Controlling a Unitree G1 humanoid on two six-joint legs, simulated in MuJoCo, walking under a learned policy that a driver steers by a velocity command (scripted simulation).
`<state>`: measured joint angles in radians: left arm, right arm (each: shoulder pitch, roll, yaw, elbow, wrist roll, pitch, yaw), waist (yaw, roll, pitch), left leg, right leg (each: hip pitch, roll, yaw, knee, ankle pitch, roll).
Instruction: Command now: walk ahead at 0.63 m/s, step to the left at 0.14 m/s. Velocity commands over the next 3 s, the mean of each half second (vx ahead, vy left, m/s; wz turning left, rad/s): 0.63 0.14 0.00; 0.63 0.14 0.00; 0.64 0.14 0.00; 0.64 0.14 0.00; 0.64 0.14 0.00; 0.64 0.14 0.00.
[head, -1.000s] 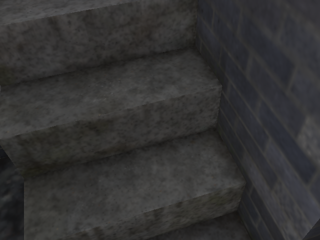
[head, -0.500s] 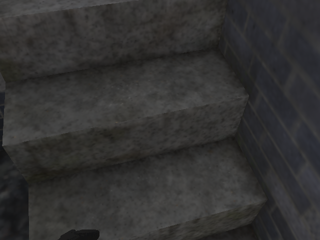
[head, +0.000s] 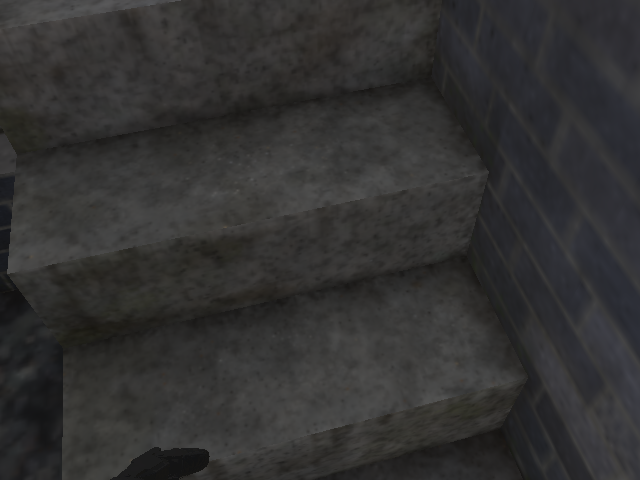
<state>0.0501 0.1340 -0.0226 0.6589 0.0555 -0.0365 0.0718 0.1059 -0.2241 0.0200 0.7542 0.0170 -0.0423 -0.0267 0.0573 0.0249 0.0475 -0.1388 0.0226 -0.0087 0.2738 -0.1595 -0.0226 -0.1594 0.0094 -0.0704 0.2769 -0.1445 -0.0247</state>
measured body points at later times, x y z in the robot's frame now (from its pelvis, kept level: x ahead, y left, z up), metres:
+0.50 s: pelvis +0.00 +0.00 +0.00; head +0.03 +0.00 +0.45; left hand +0.22 +0.21 -0.07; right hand +0.17 -0.22 -0.11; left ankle -0.01 +0.14 -0.75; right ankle +0.00 -0.10 -0.75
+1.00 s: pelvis +0.00 +0.02 +0.00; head +0.03 +0.03 +0.45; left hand +0.22 +0.22 -0.08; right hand +0.20 -0.19 -0.09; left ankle -0.01 +0.14 -0.75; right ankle +0.00 -0.10 -0.75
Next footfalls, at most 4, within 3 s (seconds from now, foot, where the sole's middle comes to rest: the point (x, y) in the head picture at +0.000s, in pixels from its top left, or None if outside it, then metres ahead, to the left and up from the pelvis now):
none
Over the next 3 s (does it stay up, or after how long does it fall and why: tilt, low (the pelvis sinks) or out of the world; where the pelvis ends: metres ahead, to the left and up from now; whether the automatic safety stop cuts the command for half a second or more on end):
stays up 0.01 0.02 0.00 its command is cut before an obstacle from the start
